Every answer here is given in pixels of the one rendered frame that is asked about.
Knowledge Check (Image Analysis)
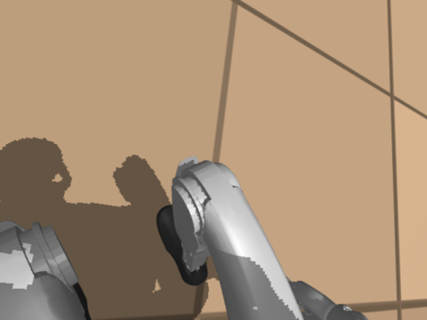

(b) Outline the left robot foot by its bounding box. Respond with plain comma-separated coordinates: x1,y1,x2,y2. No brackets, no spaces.
73,283,91,320

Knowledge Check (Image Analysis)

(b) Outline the right robot foot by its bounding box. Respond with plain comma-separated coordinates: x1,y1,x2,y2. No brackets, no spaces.
156,205,207,285

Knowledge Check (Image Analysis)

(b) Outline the right robot arm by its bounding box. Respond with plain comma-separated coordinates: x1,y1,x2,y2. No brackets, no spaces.
326,304,368,320

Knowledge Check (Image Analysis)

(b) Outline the right robot hand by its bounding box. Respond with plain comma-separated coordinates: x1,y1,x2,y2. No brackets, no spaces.
287,277,336,320

